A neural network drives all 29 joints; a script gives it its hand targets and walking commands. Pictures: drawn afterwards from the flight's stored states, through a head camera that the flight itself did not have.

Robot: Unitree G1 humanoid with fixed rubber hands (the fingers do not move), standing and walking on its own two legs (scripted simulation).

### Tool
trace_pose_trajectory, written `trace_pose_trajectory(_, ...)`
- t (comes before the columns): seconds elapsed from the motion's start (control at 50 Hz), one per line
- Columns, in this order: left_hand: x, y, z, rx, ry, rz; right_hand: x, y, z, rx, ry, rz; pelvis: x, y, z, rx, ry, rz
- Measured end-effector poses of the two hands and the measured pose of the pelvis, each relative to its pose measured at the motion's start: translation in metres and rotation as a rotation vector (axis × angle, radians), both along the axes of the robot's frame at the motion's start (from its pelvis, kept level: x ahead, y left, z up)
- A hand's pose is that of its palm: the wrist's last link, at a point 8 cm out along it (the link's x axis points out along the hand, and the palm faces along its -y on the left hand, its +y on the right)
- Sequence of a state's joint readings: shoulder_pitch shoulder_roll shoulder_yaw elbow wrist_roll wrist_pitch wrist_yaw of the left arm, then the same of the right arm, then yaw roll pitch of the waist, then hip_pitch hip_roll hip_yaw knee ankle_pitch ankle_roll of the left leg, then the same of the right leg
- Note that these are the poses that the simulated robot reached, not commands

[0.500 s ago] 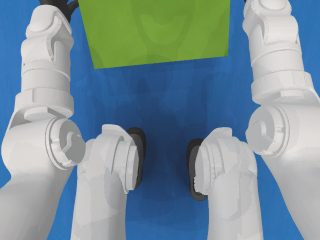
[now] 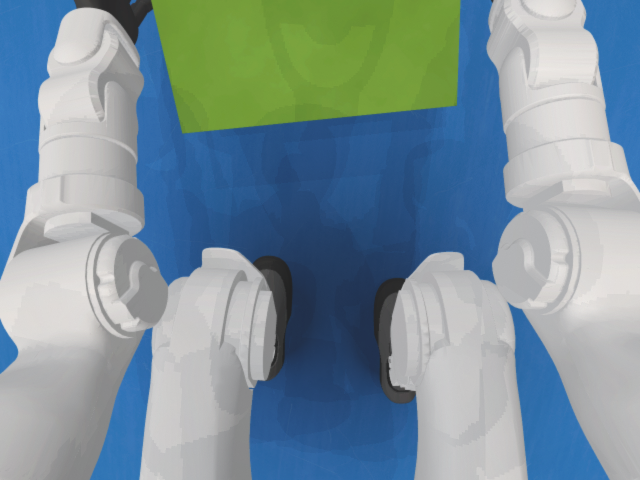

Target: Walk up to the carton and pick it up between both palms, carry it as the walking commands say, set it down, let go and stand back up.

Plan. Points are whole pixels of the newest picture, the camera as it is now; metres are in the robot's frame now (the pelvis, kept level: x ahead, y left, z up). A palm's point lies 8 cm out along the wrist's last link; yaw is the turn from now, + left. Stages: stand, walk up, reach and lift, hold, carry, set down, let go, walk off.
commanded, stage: set down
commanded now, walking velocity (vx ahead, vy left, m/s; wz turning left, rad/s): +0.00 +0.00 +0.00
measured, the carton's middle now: (309, 3) +0.57 +0.03 -0.24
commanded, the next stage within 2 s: none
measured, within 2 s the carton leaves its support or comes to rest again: rests again in 0.34 s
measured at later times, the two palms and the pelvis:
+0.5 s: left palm (125, 58) +0.50 +0.21 -0.17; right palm (520, 21) +0.53 -0.17 -0.18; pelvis -0.02 +0.01 +0.00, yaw -1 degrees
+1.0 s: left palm (69, 34) +0.51 +0.24 -0.13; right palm out of the picture +0.55 -0.18 -0.13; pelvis -0.02 +0.01 +0.01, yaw +0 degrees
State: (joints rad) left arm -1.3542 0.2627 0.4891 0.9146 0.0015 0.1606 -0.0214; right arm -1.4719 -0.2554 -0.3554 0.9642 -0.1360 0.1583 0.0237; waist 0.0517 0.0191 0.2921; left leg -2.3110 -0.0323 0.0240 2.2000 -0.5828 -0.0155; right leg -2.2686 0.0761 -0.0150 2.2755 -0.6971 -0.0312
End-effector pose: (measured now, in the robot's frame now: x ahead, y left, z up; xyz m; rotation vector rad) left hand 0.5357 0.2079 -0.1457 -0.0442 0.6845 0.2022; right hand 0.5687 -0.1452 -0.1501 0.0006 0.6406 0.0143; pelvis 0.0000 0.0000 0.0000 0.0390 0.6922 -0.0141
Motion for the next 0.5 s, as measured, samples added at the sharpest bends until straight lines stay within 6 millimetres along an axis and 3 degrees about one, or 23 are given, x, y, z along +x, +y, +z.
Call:
trace_pose_trajectory(0.22,-0.003,0.0,-0.003,0.017,-0.022,-0.003,-0.004,-0.002,-0.003,-0.045,-0.001,0.029,-0.003,0.001,-0.001,-0.003,-0.022,-0.004)
trace_pose_trajectory(0.38,-0.029,0.0,-0.03,0.046,0.081,0.009,-0.04,-0.01,-0.038,-0.101,0.099,0.017,-0.01,0.004,0.003,-0.01,-0.047,-0.004)
trace_pose_trajectory(0.5,-0.034,0.003,-0.026,0.045,0.083,0.031,-0.036,-0.022,-0.027,-0.115,0.081,-0.016,-0.017,0.006,0.0,-0.008,-0.077,-0.003)
